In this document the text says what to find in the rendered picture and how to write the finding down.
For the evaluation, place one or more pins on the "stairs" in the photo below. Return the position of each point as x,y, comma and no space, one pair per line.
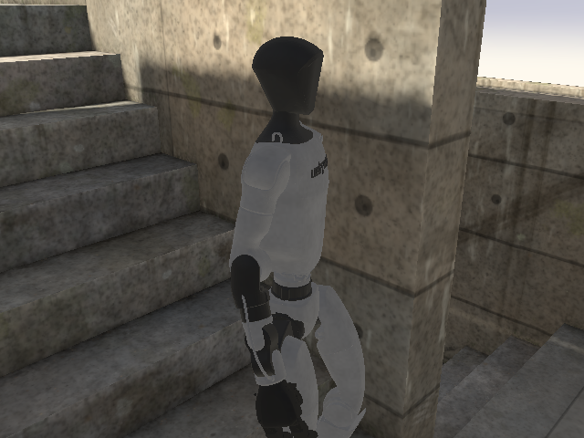
470,379
117,318

